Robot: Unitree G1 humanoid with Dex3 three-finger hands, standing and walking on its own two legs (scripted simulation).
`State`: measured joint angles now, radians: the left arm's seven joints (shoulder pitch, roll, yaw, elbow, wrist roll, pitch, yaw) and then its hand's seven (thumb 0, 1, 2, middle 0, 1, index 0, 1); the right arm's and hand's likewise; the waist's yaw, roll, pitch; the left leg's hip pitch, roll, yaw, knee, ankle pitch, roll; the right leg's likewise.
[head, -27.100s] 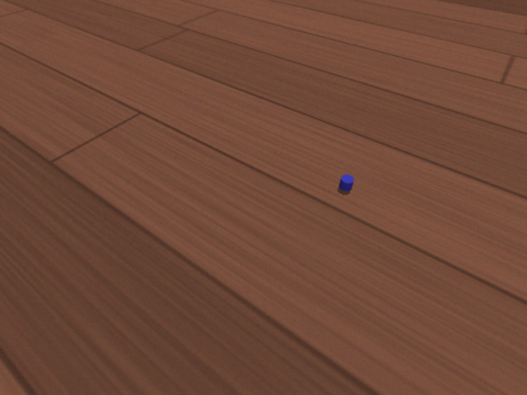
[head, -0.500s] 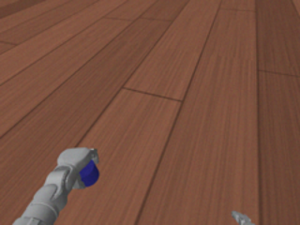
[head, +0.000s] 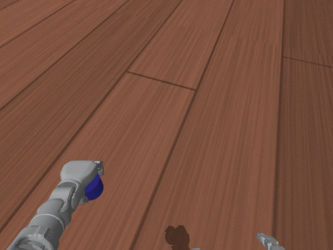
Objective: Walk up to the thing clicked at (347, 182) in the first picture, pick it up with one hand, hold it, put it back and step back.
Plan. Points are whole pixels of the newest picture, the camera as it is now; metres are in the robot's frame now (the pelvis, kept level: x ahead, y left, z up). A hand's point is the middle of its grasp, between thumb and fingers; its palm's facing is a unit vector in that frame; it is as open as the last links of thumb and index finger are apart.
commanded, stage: crouch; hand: left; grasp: from above
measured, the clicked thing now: (89, 184) +0.33 +0.22 -0.12
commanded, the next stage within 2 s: lower in 1.56 s
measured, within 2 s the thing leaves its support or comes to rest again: neither
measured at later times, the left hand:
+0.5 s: hand (101, 193) +0.38 +0.25 -0.34, palm faces -0.46 +0.02 -0.89, open 9.7 cm
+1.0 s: hand (106, 197) +0.41 +0.27 -0.49, palm faces -0.45 -0.02 -0.89, open 9.6 cm
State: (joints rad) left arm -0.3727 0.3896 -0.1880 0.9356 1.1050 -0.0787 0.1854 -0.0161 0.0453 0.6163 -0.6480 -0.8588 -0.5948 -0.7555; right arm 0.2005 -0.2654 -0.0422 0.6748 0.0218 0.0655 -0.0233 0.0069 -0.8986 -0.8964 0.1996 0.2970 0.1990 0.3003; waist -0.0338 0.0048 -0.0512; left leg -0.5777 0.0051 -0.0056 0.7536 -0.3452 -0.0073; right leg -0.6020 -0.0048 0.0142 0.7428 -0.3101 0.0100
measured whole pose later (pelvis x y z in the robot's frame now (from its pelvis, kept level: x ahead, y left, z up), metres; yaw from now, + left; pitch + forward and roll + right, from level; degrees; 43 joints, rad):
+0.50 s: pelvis -0.05 +0.02 -0.21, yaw -1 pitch +34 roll -3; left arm -0.75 0.50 -0.03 1.26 1.16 -0.08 0.33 -0.01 0.07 0.60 -0.62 -0.88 -0.57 -0.77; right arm 0.25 -0.24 -0.04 0.74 -0.05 -0.02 -0.01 0.01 -0.90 -0.89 0.20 0.30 0.20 0.30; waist -0.17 0.06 -0.20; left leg -1.70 -0.01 -0.03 1.72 -0.62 0.02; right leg -1.69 -0.01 0.00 1.66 -0.57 0.03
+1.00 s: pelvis -0.06 +0.01 -0.32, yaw -2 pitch +38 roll -6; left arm -0.90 0.66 0.09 1.36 1.25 -0.18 0.38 -0.01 0.04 0.58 -0.69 -0.82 -0.64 -0.73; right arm 0.18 -0.29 -0.01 0.72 -0.12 -0.07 0.12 0.00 -0.91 -0.90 0.20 0.30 0.20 0.30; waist -0.21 0.02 -0.12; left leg -2.07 -0.02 -0.08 2.11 -0.71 0.00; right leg -2.05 -0.01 -0.04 2.03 -0.65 0.03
